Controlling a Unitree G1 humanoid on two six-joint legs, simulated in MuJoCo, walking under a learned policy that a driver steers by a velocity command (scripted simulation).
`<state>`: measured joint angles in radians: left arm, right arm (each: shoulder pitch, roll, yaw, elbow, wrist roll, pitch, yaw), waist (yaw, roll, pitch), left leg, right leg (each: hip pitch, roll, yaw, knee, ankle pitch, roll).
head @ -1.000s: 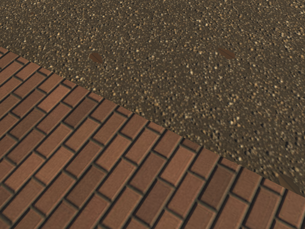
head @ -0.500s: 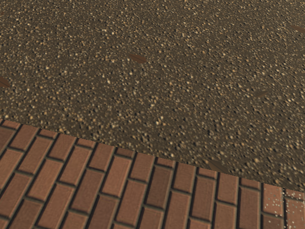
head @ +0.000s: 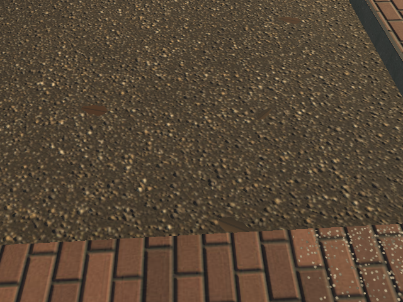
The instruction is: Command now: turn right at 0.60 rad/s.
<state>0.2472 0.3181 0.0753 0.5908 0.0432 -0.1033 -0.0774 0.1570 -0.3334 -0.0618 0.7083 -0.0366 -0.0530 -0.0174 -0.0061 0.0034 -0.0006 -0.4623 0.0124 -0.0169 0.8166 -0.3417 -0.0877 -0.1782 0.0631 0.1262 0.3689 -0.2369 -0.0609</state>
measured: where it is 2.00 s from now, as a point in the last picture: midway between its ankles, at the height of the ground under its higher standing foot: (234, 219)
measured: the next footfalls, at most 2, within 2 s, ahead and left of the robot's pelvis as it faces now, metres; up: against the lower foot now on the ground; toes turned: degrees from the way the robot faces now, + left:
left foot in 0.16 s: +0.08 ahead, +0.14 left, +0.00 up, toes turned -6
right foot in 0.42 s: +0.04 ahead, -0.10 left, +0.00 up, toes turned -10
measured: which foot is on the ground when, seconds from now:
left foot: up 0.00-0.14, down 0.16-0.62, up 0.64-0.94, down 0.96-1.00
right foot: down 0.00-0.18, up 0.20-0.40, down 0.42-0.98, up 1.00-1.00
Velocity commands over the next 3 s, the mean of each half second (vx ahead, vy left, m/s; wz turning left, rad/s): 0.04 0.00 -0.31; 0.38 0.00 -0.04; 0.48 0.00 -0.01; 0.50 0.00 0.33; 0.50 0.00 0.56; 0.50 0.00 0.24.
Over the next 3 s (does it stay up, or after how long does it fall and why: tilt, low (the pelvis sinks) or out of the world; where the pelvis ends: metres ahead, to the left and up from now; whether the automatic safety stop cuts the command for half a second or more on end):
stays up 1.30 0.04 -0.15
